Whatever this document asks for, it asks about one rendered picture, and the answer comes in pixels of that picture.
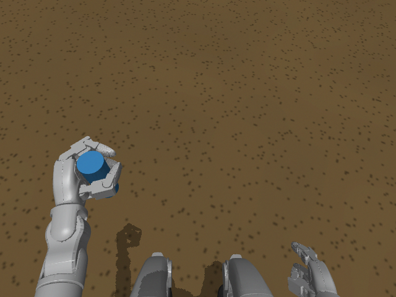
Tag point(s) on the right robot hand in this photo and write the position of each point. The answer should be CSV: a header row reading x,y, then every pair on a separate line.
x,y
309,282

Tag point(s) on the left robot arm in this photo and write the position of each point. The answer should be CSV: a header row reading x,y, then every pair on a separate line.
x,y
64,269

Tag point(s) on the can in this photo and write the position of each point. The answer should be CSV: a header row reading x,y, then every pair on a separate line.
x,y
93,167

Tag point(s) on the left robot hand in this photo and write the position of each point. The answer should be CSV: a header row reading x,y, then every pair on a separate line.
x,y
70,186

